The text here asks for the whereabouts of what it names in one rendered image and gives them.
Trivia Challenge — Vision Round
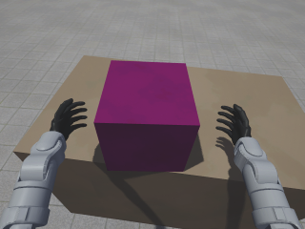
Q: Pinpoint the right robot forearm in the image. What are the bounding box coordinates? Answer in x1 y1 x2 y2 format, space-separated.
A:
234 136 302 229

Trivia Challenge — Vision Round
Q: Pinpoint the carton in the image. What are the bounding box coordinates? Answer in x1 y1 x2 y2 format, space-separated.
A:
93 60 200 172

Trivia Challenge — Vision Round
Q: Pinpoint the left robot forearm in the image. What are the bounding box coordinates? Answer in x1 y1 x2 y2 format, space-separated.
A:
0 131 67 229

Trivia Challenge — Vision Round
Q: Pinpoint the pedestal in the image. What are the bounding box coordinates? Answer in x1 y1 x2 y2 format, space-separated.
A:
13 55 305 229

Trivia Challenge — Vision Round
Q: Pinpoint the robot left hand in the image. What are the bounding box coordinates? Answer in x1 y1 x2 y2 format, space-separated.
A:
50 98 88 141

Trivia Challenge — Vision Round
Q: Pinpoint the robot right hand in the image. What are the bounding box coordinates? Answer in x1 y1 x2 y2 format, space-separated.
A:
215 104 252 146

